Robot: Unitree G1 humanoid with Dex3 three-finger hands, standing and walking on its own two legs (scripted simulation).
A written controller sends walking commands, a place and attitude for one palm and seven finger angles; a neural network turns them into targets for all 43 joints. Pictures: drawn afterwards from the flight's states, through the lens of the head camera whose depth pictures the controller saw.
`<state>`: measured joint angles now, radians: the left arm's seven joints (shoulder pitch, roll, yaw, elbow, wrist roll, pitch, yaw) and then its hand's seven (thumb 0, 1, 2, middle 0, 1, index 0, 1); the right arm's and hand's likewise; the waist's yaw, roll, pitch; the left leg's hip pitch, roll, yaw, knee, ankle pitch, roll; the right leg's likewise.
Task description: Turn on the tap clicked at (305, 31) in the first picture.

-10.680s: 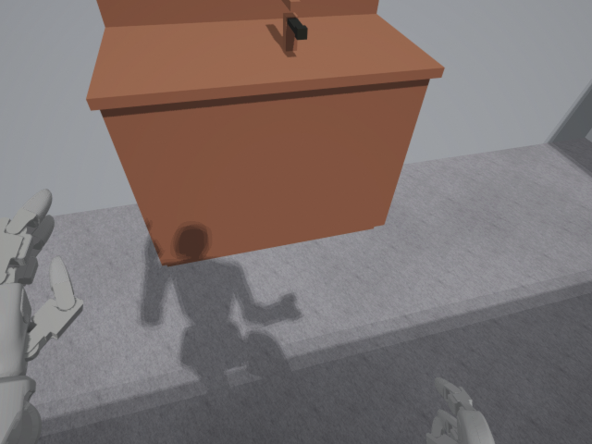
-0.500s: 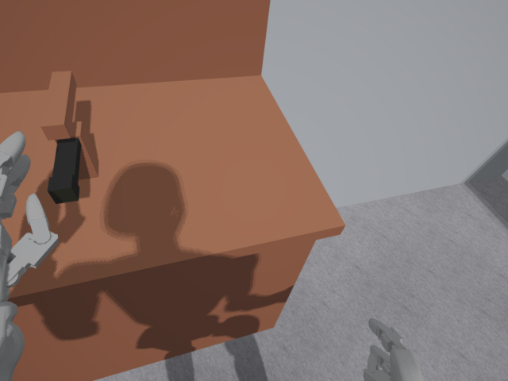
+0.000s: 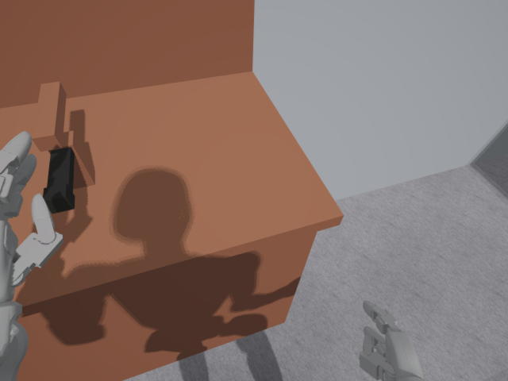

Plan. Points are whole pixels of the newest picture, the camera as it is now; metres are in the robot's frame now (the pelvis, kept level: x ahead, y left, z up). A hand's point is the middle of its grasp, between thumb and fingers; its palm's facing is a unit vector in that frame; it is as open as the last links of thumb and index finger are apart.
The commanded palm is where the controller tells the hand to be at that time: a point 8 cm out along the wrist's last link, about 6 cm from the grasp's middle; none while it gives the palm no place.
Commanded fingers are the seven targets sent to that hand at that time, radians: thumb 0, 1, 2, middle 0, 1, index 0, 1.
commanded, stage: come to a stop and stand still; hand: left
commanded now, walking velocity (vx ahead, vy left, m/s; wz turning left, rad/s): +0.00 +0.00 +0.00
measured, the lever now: (59, 198) +0.31 +0.30 +0.13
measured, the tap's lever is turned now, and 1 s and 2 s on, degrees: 0 0 0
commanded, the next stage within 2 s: look again from close up in 0.54 s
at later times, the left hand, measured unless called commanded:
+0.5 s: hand (69, 231) +0.24 +0.25 +0.15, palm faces +0.39 -0.85 -0.36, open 7.4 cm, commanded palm +0.18 +0.28 +0.18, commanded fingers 0.00 0.90 0.90 -0.20 -0.30 -0.20 -0.30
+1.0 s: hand (61, 231) +0.24 +0.26 +0.15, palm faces +0.41 -0.84 -0.36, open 7.4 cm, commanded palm +0.18 +0.29 +0.18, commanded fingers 0.00 0.90 0.90 -0.20 -0.30 -0.20 -0.30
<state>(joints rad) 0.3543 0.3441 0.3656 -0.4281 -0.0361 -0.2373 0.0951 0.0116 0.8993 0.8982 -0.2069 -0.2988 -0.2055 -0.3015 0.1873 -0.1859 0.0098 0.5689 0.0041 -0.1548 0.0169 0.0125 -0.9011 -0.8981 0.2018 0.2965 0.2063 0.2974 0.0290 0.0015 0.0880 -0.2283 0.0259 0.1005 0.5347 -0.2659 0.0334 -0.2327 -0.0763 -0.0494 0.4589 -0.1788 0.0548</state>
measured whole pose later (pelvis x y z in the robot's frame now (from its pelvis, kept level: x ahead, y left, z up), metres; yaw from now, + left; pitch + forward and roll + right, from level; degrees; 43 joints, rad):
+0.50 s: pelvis +0.02 +0.00 +0.00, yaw +1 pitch -2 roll -1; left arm 0.41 0.35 0.37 -0.47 -0.03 -0.22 0.11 0.01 0.89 0.90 -0.21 -0.30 -0.21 -0.30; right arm 0.16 -0.19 -0.01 0.57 0.00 -0.15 -0.01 0.01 -0.90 -0.90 0.20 0.30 0.20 0.30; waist 0.02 -0.04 0.11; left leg -0.20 0.03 0.08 0.51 -0.28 0.03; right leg -0.19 -0.07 -0.06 0.41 -0.19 0.06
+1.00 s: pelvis +0.03 +0.00 +0.00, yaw +2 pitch -2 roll -2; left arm 0.42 0.35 0.36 -0.50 -0.03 -0.20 0.12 0.01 0.89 0.90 -0.21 -0.30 -0.21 -0.30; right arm 0.18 -0.17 0.00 0.58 0.01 -0.11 -0.01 0.01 -0.90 -0.90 0.20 0.30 0.21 0.30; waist 0.03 -0.04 0.11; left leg -0.20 0.02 0.07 0.51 -0.29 0.04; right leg -0.18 -0.07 -0.07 0.41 -0.20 0.06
